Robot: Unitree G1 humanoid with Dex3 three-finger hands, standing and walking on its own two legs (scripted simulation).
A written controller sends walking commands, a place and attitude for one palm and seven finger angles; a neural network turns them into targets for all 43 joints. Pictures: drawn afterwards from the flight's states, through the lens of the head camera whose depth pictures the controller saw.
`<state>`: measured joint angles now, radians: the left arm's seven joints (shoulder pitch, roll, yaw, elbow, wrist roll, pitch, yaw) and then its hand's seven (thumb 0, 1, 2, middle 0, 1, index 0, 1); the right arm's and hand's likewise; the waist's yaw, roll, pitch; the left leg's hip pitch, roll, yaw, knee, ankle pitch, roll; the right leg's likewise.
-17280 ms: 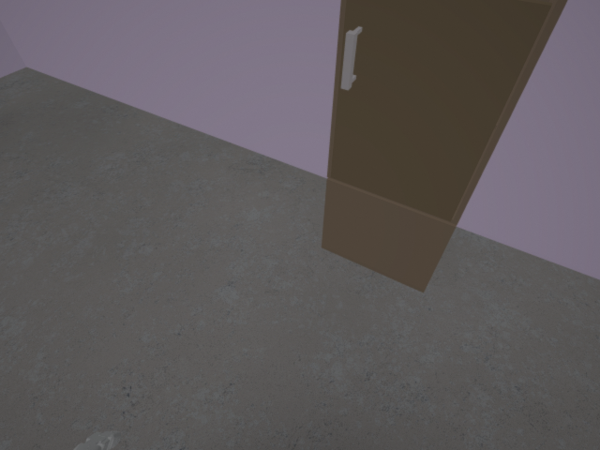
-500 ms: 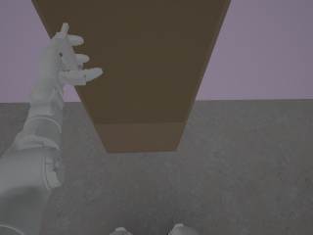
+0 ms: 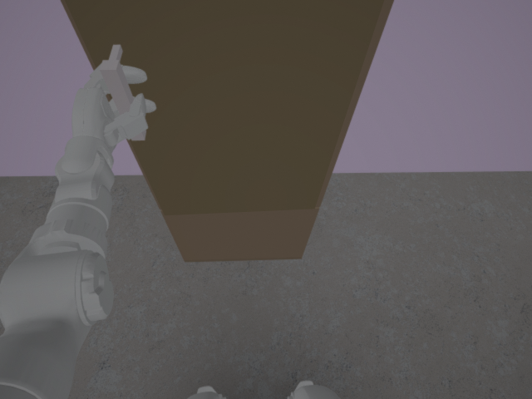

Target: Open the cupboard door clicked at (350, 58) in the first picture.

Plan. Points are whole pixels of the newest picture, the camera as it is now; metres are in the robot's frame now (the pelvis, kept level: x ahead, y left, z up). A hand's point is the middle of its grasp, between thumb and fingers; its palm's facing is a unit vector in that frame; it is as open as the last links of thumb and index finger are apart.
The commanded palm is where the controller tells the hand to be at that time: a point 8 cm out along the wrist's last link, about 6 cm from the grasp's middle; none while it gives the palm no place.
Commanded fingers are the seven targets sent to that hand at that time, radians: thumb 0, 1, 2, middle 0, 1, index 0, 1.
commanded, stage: pull the door open along its arc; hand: left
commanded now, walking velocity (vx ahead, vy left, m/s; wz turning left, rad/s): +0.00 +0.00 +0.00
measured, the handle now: (128, 95) +0.56 +0.17 +0.12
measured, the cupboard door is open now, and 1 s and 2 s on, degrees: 2 38 41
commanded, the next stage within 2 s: open thumb and fingers to let go in 1.06 s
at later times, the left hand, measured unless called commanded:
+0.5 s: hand (150, 176) +0.40 +0.12 +0.12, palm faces +0.07 -0.99 +0.09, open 6.0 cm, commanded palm +0.34 +0.19 +0.12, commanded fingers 0.00 0.90 0.90 -0.40 -1.35 -0.40 -1.35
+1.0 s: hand (212, 240) +0.30 +0.05 +0.12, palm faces +0.34 -0.94 +0.02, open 5.9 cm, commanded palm +0.23 +0.08 +0.12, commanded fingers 0.00 0.90 0.90 -0.40 -1.35 -0.40 -1.35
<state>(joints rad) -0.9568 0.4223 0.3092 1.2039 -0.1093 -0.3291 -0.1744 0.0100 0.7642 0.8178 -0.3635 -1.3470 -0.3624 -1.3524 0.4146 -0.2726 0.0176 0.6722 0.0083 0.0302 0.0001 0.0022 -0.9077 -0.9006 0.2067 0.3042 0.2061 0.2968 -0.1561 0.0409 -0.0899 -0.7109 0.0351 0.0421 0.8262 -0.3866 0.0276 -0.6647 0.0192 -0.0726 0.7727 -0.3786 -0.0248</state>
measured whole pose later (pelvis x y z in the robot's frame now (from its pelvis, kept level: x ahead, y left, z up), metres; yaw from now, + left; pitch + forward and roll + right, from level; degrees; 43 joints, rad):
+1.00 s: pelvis +0.00 -0.03 +0.02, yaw +2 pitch +1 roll +0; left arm 0.05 -0.11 -0.20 0.01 0.02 0.00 0.50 0.01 0.71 0.74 -0.34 -1.34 -0.36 -1.34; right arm 0.20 -0.19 0.01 0.57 -0.03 0.09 0.00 0.01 -0.91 -0.90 0.21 0.30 0.20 0.30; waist 0.00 0.05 -0.06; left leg -0.33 0.02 0.02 0.63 -0.33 -0.01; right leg -0.30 0.02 -0.09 0.64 -0.36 -0.06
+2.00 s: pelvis -0.02 -0.02 +0.02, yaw +3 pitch +0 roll +0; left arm -0.05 -0.10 -0.32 0.07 0.04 0.03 0.58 -0.01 -0.49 0.30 -0.38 -0.76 -0.35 -0.81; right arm 0.15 -0.18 0.02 0.62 -0.03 0.07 0.02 0.01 -0.91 -0.90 0.20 0.30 0.20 0.30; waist 0.01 0.05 -0.03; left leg -0.36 0.01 0.00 0.69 -0.32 0.00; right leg -0.32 0.00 -0.12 0.67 -0.36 -0.05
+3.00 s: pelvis +0.00 -0.02 +0.01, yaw +2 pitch +2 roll +0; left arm 0.44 0.13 -0.13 -0.33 -0.12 -0.09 -0.06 -0.01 -0.50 0.30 -0.20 -0.32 -0.19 -0.33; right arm 0.23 -0.22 0.04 0.46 0.02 -0.06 -0.01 0.01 -0.91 -0.90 0.20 0.30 0.20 0.30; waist 0.01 0.04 -0.05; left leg -0.37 0.02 0.02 0.70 -0.36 0.00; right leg -0.34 0.01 -0.08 0.71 -0.40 -0.05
